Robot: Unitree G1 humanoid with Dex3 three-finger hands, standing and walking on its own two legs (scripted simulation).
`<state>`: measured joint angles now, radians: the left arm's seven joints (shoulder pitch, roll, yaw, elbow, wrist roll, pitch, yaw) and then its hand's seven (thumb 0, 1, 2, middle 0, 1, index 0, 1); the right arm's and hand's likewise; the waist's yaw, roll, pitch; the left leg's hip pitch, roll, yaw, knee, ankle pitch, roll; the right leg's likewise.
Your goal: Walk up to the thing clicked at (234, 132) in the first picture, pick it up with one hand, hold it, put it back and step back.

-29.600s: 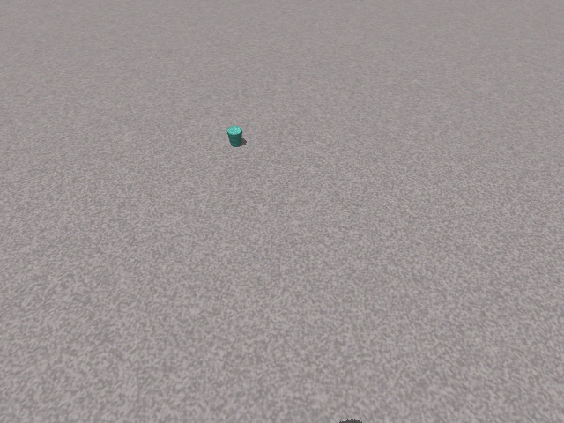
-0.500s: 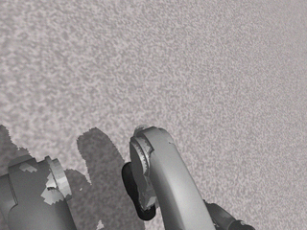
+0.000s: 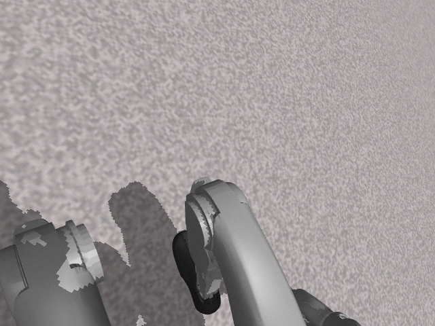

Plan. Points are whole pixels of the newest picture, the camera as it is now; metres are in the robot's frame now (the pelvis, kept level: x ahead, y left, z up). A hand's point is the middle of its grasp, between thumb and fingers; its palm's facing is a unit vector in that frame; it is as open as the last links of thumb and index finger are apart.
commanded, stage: close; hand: left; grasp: from above
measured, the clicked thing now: out of the picture +0.44 +0.36 -0.26
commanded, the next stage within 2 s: settle in 0.04 s
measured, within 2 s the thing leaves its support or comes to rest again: neither
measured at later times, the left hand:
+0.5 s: hand out of the picture +0.42 +0.35 -0.22, palm faces -0.19 -0.39 -0.90, open 12.6 cm
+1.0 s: hand out of the picture +0.42 +0.35 -0.21, palm faces -0.27 -0.34 -0.90, open 11.0 cm
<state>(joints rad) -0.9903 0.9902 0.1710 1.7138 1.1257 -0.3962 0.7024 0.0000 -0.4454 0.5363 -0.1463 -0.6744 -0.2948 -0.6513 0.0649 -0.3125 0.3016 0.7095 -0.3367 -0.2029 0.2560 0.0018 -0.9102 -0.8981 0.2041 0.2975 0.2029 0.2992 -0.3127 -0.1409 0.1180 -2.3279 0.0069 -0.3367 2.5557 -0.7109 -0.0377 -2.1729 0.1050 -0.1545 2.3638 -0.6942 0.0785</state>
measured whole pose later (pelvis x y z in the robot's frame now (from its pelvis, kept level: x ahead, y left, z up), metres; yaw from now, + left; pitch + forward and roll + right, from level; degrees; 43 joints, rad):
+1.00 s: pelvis +0.00 -0.01 +0.00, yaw +2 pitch +28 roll -13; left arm -1.02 0.93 0.19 1.73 1.12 -0.25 0.62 0.00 0.02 0.36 -0.56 -0.57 -0.57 -0.53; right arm 0.13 -0.32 0.23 0.75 -0.27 -0.22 0.26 0.00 -0.91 -0.90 0.20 0.30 0.20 0.30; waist -0.32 -0.09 0.09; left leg -2.34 0.02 -0.29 2.52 -0.70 -0.04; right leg -2.21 0.09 -0.12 2.37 -0.69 0.08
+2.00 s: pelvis -0.01 -0.01 +0.13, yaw +10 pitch +33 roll -7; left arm -0.79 0.76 0.03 0.94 1.06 -0.15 0.00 0.00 -0.40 0.88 -0.17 -1.01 -0.19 -0.99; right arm 0.17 -0.29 0.03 0.62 -0.03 0.05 0.05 0.00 -0.93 -0.90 0.21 0.30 0.20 0.30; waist -0.13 0.02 -0.13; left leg -2.03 0.02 -0.14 2.07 -0.62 -0.02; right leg -1.94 0.02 -0.04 2.00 -0.65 0.05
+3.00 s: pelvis +0.01 +0.00 +0.25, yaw +11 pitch +31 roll -7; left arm -0.75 0.72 0.03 1.05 1.12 -0.18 0.08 0.00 -0.40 0.87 -0.12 -1.09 -0.15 -1.05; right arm 0.21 -0.25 0.02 0.70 -0.02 0.04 0.02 0.01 -0.91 -0.89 0.21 0.30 0.21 0.30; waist -0.15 0.03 -0.16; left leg -1.66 0.05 -0.10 1.69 -0.58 0.00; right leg -1.56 0.02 -0.03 1.61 -0.59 0.05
